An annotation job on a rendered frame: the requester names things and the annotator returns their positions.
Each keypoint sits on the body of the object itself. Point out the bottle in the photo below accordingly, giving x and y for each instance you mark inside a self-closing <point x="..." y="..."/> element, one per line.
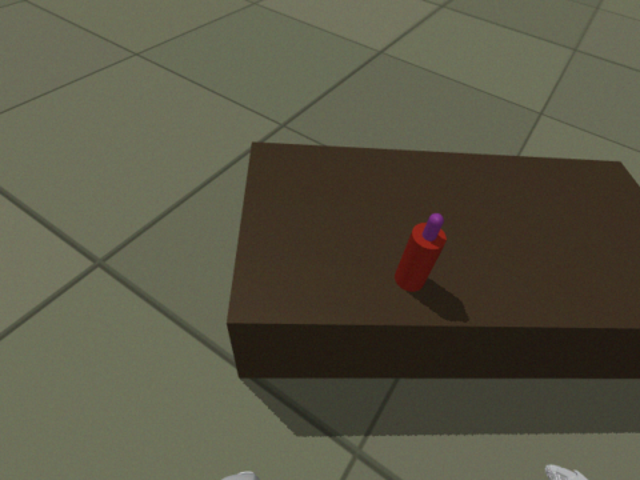
<point x="421" y="253"/>

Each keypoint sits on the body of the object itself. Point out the right robot hand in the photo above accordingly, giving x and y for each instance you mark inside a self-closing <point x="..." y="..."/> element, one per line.
<point x="555" y="472"/>

